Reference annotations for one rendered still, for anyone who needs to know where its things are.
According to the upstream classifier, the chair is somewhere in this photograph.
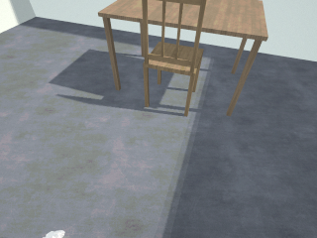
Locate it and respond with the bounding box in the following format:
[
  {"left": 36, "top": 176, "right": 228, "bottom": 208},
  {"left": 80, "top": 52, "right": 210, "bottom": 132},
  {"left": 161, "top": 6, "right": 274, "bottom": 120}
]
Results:
[{"left": 142, "top": 0, "right": 207, "bottom": 117}]

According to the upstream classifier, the table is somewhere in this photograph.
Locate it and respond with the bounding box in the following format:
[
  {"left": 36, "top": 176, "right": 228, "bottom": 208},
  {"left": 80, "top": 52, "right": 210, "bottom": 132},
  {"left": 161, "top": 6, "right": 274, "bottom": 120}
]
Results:
[{"left": 98, "top": 0, "right": 268, "bottom": 117}]

